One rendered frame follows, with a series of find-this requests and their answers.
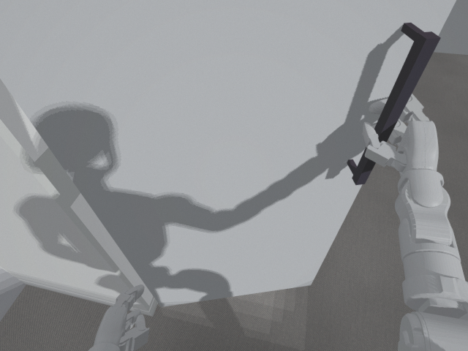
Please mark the robot left hand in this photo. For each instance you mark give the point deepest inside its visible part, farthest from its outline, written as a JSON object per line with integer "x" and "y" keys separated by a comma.
{"x": 116, "y": 323}

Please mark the fridge door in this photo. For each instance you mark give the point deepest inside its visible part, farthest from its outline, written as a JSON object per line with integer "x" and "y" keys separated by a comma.
{"x": 210, "y": 137}

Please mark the robot right hand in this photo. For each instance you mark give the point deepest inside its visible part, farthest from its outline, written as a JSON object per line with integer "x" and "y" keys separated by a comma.
{"x": 418, "y": 140}

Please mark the robot right forearm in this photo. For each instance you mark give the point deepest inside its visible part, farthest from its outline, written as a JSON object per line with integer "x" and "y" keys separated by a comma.
{"x": 434, "y": 280}

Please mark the robot right upper arm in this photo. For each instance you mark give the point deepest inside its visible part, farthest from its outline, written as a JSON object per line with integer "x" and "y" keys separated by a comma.
{"x": 420, "y": 331}

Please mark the handle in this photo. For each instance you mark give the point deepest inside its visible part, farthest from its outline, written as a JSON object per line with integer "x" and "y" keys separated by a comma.
{"x": 418, "y": 57}

